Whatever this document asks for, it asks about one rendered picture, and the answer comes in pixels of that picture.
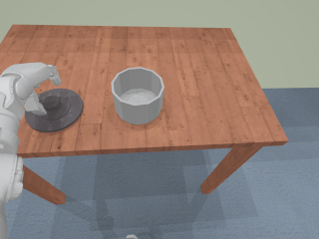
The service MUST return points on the left robot upper arm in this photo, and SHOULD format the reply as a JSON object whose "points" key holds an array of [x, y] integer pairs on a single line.
{"points": [[11, 184]]}

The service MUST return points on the lid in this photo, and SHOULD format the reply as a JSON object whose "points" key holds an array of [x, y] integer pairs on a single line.
{"points": [[70, 110]]}

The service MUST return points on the robot left hand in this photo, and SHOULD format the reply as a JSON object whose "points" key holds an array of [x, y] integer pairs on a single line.
{"points": [[38, 73]]}

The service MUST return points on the pot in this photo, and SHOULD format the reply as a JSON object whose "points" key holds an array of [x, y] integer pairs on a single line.
{"points": [[138, 95]]}

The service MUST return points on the left robot forearm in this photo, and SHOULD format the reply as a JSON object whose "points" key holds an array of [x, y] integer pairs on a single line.
{"points": [[15, 88]]}

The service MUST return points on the knob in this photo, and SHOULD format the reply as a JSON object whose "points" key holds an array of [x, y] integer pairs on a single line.
{"points": [[51, 103]]}

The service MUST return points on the table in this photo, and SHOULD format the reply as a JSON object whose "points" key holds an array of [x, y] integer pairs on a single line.
{"points": [[211, 97]]}

